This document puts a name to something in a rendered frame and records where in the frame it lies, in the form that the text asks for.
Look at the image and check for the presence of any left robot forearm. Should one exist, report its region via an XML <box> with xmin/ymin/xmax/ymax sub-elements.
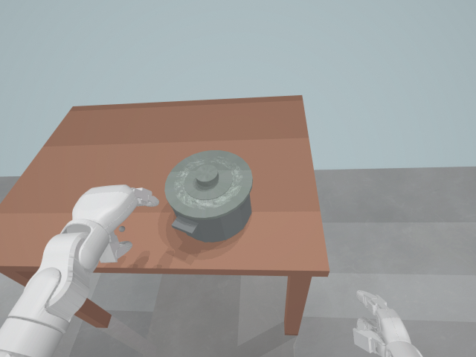
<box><xmin>0</xmin><ymin>219</ymin><xmax>109</xmax><ymax>357</ymax></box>

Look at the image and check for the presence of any right robot forearm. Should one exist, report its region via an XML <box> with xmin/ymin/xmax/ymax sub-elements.
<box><xmin>385</xmin><ymin>341</ymin><xmax>422</xmax><ymax>357</ymax></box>

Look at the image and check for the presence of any robot right hand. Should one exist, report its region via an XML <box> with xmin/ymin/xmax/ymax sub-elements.
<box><xmin>353</xmin><ymin>290</ymin><xmax>411</xmax><ymax>357</ymax></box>

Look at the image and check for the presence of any pot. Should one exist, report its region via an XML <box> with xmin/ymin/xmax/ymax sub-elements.
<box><xmin>172</xmin><ymin>157</ymin><xmax>251</xmax><ymax>242</ymax></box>

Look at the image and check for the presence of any lid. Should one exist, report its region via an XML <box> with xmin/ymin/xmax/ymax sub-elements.
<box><xmin>164</xmin><ymin>150</ymin><xmax>253</xmax><ymax>220</ymax></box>

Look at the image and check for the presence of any robot left hand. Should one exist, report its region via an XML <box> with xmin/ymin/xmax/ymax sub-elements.
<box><xmin>72</xmin><ymin>184</ymin><xmax>159</xmax><ymax>263</ymax></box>

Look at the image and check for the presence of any table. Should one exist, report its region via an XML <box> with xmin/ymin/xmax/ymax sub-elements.
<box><xmin>0</xmin><ymin>95</ymin><xmax>329</xmax><ymax>335</ymax></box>

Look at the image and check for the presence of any knob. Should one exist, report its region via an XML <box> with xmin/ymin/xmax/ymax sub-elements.
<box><xmin>195</xmin><ymin>164</ymin><xmax>219</xmax><ymax>187</ymax></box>

